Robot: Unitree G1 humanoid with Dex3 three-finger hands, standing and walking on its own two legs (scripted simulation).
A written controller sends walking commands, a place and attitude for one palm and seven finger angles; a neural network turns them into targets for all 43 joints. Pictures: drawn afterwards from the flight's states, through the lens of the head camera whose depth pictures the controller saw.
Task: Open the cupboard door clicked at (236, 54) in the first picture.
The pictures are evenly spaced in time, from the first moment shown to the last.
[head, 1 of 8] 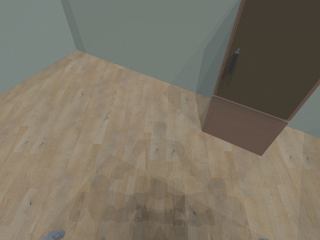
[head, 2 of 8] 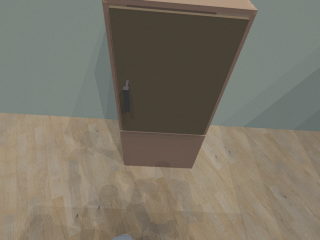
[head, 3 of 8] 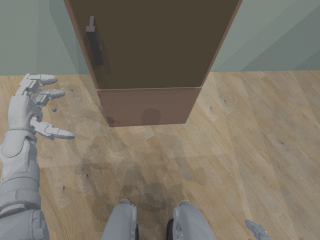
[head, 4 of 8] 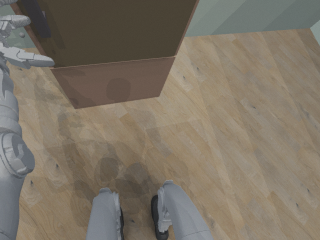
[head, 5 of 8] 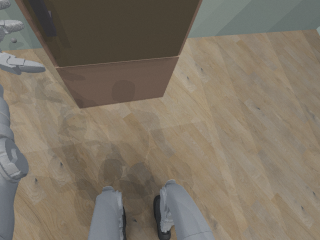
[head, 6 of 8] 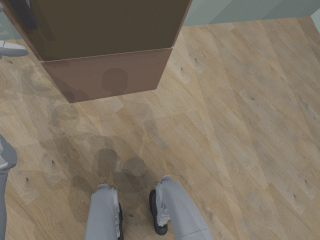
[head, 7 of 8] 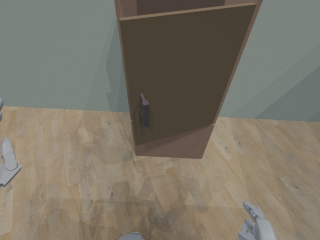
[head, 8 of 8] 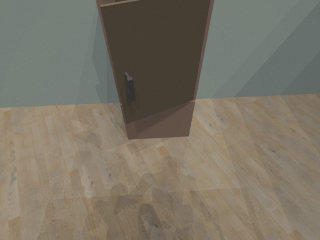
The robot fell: no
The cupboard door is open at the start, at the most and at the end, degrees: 0 22 22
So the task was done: no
